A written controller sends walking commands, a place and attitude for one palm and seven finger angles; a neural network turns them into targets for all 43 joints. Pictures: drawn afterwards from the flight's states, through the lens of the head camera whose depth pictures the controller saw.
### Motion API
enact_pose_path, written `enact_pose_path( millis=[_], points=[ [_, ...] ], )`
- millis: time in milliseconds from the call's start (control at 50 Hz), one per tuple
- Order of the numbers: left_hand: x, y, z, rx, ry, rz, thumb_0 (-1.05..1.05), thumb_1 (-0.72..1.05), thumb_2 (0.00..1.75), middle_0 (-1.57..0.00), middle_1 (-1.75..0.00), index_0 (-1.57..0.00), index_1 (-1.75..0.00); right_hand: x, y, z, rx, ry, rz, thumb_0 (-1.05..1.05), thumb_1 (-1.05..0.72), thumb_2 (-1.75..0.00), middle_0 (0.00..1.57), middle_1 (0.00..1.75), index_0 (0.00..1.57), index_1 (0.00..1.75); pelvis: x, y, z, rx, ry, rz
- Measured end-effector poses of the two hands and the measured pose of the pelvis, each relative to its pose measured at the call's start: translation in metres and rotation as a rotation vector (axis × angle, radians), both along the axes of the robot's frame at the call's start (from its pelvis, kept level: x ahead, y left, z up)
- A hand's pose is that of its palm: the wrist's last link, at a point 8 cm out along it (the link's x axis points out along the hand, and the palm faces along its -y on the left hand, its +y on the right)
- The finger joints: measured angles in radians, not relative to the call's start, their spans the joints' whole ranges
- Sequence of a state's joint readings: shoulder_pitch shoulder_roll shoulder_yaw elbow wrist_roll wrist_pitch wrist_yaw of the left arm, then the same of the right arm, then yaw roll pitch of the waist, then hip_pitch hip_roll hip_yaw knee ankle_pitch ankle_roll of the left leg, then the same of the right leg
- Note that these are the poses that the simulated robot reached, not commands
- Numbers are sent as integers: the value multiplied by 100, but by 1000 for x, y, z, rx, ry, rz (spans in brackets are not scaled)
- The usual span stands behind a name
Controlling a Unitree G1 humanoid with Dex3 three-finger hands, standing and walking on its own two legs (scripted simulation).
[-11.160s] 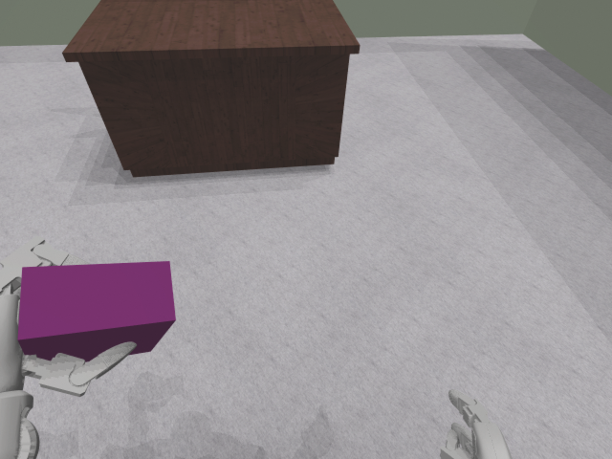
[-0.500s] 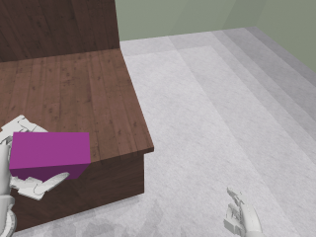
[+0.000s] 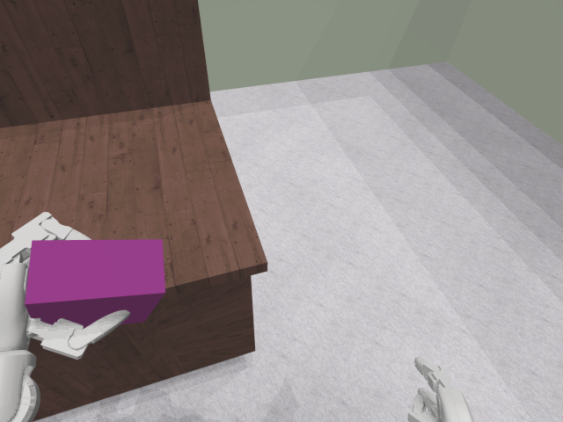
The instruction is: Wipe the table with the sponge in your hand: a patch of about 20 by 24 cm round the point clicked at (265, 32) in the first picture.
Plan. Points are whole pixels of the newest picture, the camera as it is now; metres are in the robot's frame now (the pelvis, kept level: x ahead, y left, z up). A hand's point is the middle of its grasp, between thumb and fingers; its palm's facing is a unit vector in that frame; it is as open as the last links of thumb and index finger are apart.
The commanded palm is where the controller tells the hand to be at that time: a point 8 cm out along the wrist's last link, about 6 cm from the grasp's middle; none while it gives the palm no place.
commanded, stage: look again from close up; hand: left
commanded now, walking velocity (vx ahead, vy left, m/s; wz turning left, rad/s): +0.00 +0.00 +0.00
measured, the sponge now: (116, 287) +0.23 +0.21 +0.13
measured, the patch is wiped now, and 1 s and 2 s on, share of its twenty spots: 0.00 0.00 0.00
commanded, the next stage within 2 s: shuffle to correct the standing spot in 0.34 s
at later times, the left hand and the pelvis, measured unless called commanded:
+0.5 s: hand (70, 278) +0.22 +0.25 +0.16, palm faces +0.36 -0.85 -0.38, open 9.9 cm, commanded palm +0.17 +0.28 +0.17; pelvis +0.01 +0.00 +0.00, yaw +0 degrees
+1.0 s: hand (53, 256) +0.24 +0.27 +0.16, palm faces +0.32 -0.83 -0.46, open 9.9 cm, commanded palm +0.18 +0.32 +0.17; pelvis +0.02 +0.04 -0.02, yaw +1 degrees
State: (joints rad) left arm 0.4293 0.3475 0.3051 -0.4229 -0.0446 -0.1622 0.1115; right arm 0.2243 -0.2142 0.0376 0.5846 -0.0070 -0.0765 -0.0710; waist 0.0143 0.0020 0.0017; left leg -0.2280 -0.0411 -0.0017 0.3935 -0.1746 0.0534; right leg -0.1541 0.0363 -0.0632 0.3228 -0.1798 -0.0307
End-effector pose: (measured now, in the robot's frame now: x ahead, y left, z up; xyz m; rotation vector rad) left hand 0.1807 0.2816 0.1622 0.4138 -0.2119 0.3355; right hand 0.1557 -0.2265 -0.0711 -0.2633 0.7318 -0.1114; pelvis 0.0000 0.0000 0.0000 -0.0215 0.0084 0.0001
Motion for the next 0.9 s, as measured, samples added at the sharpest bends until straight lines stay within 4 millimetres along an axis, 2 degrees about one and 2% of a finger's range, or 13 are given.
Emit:
enact_pose_path(
  millis=[100, 300, 520, 640, 780, 900],
  points=[
    [-1, 1, 7, 28, -13, -8, -1, -48, 100, -77, -135, -77, -134, 2, 1, 0, 8, -5, -4, 2, -91, -90, 20, 30, 20, 30, 1, 0, 0, 1, 2, -2],
    [0, 7, -5, -12, 30, 18, -1, -48, 100, -77, -135, -77, -134, 10, 3, 2, 3, -9, 4, 2, -91, -90, 20, 30, 20, 30, 4, 2, 1, 1, 2, 0],
    [3, 7, 8, 33, -13, -6, -1, -48, 100, -77, -135, -78, -134, 19, 10, 5, 12, -27, 16, 2, -91, -90, 20, 30, 20, 30, 7, 5, 0, 3, 4, 2],
    [3, 10, 2, 33, 9, -2, -1, -48, 100, -77, -135, -78, -134, 20, 9, 0, 13, -24, 10, 2, -91, -90, 20, 30, 20, 30, 11, 10, -3, -10, 10, -5],
    [18, 21, -6, 16, -9, -21, -1, -48, 100, -77, -135, -78, -134, 18, 9, -5, -14, 5, -18, 2, -91, -90, 20, 30, 20, 30, 19, 23, -10, -12, 5, -12],
    [31, 27, 7, 91, -48, -59, -1, -48, 101, -77, -135, -78, -134, 20, 18, -9, -3, -6, -30, 2, -91, -90, 20, 30, 20, 30, 23, 33, -15, 21, 3, -17]
  ],
)
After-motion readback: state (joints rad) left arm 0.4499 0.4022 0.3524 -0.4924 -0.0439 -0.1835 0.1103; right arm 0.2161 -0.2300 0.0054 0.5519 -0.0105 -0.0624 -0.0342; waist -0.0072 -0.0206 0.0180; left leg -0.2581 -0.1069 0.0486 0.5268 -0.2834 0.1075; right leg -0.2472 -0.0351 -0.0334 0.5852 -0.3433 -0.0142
